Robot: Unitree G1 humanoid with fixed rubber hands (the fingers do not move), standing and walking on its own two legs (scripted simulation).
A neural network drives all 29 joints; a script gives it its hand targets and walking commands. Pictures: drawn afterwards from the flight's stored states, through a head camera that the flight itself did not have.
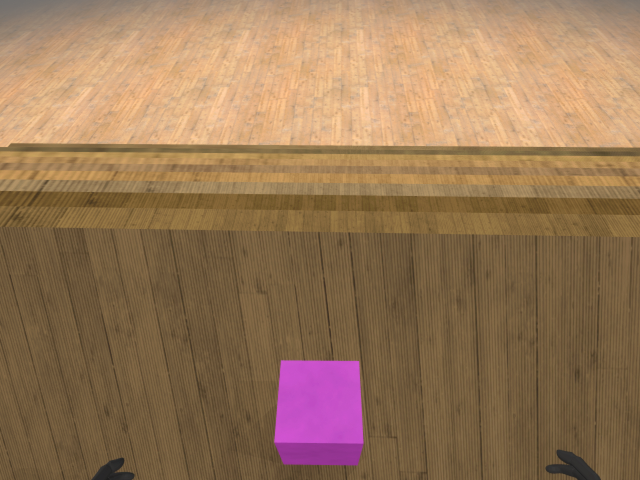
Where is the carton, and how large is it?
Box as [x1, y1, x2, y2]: [274, 360, 363, 464]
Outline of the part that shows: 281,360 274,442 283,463 357,464 363,443 358,361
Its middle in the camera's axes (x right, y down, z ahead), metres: +0.00 +0.49 +1.07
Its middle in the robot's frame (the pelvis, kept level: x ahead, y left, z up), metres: +0.38 +0.03 -0.66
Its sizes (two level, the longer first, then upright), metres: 0.210 0.200 0.250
